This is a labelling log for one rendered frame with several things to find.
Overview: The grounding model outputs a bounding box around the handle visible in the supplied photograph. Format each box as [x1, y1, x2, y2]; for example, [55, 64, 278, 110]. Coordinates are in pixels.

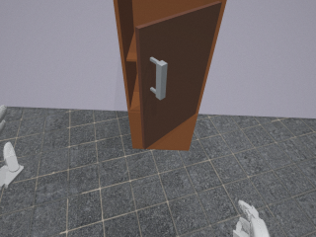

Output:
[150, 57, 168, 101]

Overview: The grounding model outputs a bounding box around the robot left hand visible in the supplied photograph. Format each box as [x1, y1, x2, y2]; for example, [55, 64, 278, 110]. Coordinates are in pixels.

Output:
[0, 105, 24, 191]

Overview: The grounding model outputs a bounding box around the cupboard door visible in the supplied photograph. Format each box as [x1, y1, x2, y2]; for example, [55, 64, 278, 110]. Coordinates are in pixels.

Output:
[135, 1, 222, 149]

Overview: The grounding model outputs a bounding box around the robot right hand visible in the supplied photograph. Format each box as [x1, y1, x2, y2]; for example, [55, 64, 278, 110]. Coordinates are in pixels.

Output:
[233, 200, 271, 237]

